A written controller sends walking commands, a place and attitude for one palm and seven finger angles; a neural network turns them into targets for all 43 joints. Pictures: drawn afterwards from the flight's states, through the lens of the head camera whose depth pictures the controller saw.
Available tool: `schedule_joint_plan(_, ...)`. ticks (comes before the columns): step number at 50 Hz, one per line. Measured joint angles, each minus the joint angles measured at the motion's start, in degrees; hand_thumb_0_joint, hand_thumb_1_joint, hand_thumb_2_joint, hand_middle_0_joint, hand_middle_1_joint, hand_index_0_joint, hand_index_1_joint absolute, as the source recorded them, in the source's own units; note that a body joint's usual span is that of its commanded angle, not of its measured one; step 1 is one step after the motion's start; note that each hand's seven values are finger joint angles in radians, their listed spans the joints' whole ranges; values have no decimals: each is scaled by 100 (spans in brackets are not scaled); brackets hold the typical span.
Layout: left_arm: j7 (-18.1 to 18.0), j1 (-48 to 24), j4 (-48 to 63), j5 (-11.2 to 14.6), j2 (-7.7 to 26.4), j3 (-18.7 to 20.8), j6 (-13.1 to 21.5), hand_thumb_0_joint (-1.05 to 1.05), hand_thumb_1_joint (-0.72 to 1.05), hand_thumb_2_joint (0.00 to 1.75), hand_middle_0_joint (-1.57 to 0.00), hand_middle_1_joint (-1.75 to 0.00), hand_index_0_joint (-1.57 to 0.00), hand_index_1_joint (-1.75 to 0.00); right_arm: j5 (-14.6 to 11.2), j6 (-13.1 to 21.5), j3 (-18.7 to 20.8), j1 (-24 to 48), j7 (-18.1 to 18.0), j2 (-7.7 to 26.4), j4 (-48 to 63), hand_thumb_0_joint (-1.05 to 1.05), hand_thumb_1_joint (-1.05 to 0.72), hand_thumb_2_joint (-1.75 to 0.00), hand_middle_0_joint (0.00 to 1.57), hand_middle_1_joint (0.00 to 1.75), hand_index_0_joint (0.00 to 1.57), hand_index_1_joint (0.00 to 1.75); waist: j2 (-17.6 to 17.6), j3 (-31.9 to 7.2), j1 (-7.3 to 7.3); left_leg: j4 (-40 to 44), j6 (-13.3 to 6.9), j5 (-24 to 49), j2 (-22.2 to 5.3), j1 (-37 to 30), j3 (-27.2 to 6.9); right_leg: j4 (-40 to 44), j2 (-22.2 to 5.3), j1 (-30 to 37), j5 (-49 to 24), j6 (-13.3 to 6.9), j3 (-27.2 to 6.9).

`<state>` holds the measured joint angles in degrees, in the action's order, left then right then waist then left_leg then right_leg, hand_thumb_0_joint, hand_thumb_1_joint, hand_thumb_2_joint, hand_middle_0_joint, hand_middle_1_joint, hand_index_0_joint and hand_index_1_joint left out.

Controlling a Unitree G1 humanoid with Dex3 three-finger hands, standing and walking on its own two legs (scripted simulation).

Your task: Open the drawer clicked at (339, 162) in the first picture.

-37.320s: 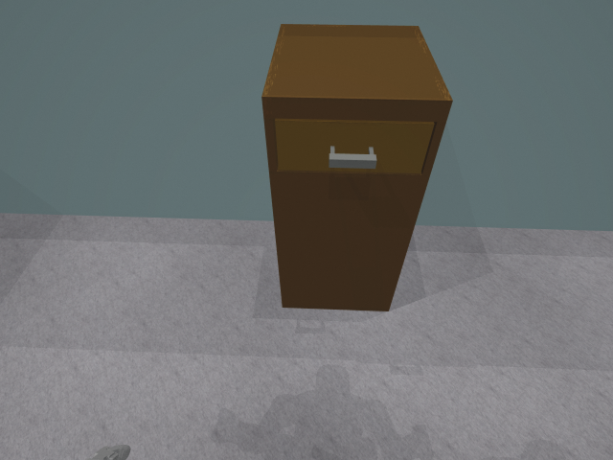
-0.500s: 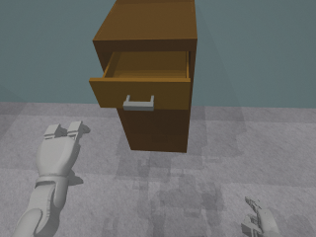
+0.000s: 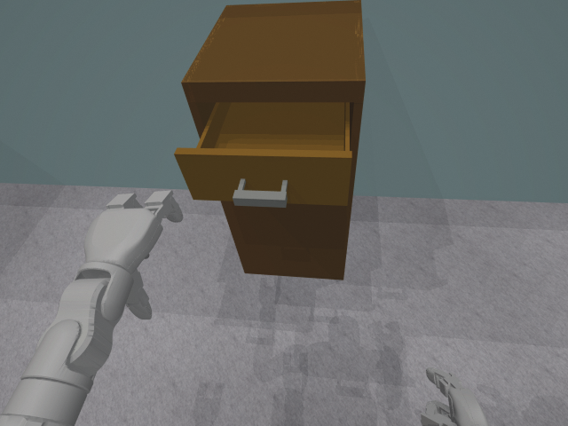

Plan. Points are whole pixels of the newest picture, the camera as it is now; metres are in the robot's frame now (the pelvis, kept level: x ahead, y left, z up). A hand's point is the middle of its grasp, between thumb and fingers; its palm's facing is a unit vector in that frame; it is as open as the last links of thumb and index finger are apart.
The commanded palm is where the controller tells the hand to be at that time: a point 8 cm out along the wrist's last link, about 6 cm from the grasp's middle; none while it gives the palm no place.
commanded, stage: raise the hand with hooked fingers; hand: left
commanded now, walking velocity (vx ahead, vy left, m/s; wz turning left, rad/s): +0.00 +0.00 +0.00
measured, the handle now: (261, 191) +0.55 +0.13 -0.04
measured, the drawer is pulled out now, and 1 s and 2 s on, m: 0.18 0.18 0.18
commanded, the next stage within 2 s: move the hooked fingers above the handle in 0.22 s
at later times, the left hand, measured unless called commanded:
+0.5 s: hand (166, 262) +0.31 +0.22 +0.06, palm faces -0.02 -0.07 -1.00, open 13.8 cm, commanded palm +0.30 +0.22 +0.12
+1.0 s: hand (210, 229) +0.38 +0.18 +0.04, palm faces -0.02 -0.05 -1.00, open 13.8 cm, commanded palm +0.37 +0.19 +0.10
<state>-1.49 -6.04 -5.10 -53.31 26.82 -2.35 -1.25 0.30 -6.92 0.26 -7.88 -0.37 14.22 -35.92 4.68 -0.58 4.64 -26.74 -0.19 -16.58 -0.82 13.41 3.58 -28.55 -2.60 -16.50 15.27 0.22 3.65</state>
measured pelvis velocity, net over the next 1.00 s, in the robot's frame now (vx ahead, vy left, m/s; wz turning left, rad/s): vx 0.00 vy -0.01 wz -0.01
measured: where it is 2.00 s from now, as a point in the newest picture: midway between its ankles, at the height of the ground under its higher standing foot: outside the picture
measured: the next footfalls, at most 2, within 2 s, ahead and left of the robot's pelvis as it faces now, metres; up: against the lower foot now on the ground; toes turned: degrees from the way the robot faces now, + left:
none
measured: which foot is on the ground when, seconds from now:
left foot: down 0.00-1.00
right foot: down 0.00-1.00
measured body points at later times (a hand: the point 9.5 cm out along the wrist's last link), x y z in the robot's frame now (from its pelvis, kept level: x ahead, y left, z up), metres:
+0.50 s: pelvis -0.01 -0.01 +0.00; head +0.01 -0.05 +0.45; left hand +0.30 +0.22 +0.12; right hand +0.18 -0.24 -0.12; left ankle -0.03 +0.12 -0.74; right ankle -0.01 -0.12 -0.74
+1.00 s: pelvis +0.00 -0.01 +0.00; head +0.04 -0.04 +0.44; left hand +0.38 +0.18 +0.10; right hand +0.11 -0.27 -0.14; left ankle -0.03 +0.12 -0.74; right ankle -0.01 -0.12 -0.74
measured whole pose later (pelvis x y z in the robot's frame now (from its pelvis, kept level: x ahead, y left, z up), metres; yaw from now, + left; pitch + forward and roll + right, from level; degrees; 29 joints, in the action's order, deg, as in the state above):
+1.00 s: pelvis +0.00 -0.01 +0.00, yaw -1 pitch +7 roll +1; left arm -10.9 -23.8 -28.9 -58.4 21.0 -8.7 0.8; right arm -0.6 -4.9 3.5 -13.8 -1.0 15.0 -40.0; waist 3.5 -2.7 1.0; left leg -28.7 0.2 -16.9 -1.2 18.9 4.4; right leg -31.6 -2.2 -23.0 15.9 -0.4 2.6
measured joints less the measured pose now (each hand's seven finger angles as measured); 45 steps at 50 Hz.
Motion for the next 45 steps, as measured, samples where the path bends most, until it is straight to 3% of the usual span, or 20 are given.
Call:
schedule_joint_plan(4, -55, 238, 144, -43, -26, -3, 289, 0, -49, 30, -32, -120, -31, -120, 39, 33, 90, -107, 4, 79, -6, 1, -90, -90, 20, 30, 20, 30, -28, 36, -16, 31, 14, 25, -13, 11, 19, 2, 15, -33, -16, -17, -19)
schedule_joint_plan(9, -467, 315, 200, -83, -48, 38, 569, 0, -49, 30, -32, -120, -32, -120, 23, 108, 185, -156, -20, 110, -95, 1, -90, -90, 20, 30, 20, 30, -63, 40, 14, 10, 37, 41, -30, 61, 4, -35, 30, -87, -15, -45, -5)
schedule_joint_plan(14, -708, 127, -95, -152, -61, 70, 320, 0, -49, 30, -32, -120, -32, -120, -37, 130, 198, -72, -10, 85, -161, 1, -90, -90, 20, 30, 20, 30, -57, 24, 18, 11, 61, 77, -46, 93, -1, -60, 46, -131, -34, -74, -1)
schedule_joint_plan(19, -576, 46, -237, -102, -104, -54, 69, 0, -49, 30, -32, -120, -32, -120, -58, 148, 152, 6, -39, 56, -134, 1, -90, -90, 20, 30, 20, 30, 1, -19, -5, 63, 66, 116, -46, 43, -2, -40, 49, -95, -53, -82, -2)
schedule_joint_plan(25, -402, -393, -731, -165, -189, -347, 212, 0, -49, 30, -32, -120, -32, -120, -61, 223, 76, 77, -119, 8, -127, 1, -90, -90, 20, 30, 20, 30, -38, -4, -21, 37, 74, 137, -39, 75, -40, -81, 38, -118, -49, -93, 34)
schedule_joint_plan(32, -650, -1074, -1364, -383, -308, -519, 468, 0, -49, 30, -32, -120, -32, -120, -51, 321, 108, -6, -136, -49, -181, 1, -90, -90, 20, 30, 20, 30, -133, -12, -96, -67, 86, 116, -49, 271, -47, -165, 43, -305, -39, -111, 37)
schedule_joint_plan(37, -874, -1466, -1856, -456, -394, -484, 320, 0, -49, 30, -32, -120, -32, -120, -78, 286, 158, -158, -114, -32, -291, 1, -90, -90, 20, 30, 20, 30, -121, -92, -191, -99, 76, 84, -53, 378, 5, -200, 49, -438, -28, -99, -17)
schedule_joint_plan(45, -821, -1690, -2298, -460, -473, -505, 70, 0, -49, 30, -32, -120, -32, -120, -90, 194, 258, -480, -82, 49, -363, 1, -90, -90, 20, 30, 20, 30, -97, -188, -320, -112, 51, 30, -51, 479, 86, -238, 52, -582, 8, -74, -101)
